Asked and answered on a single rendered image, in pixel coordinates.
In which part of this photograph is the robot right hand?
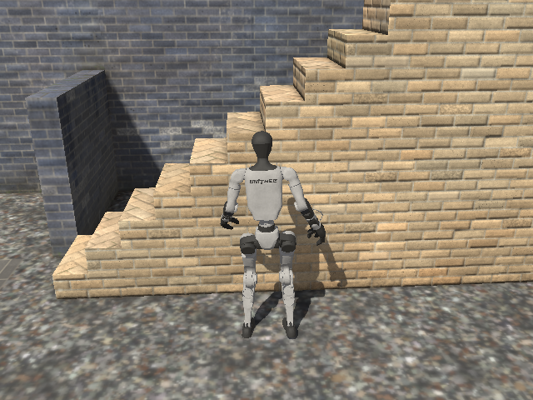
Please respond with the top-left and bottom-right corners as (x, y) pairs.
(307, 224), (326, 246)

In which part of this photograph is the left robot upper arm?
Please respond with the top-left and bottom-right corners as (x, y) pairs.
(225, 168), (247, 213)

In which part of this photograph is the robot right foot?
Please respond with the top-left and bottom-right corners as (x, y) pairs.
(282, 317), (296, 338)

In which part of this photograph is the robot left forearm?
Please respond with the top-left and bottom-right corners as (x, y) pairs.
(222, 201), (234, 222)

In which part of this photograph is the robot right thigh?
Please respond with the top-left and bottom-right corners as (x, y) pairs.
(279, 231), (296, 285)

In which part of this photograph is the robot left hand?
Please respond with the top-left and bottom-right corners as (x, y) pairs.
(220, 217), (239, 230)

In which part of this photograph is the robot right forearm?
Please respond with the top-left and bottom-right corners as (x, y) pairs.
(301, 198), (321, 230)

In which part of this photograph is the right robot upper arm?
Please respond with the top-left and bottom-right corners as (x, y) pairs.
(281, 167), (308, 212)

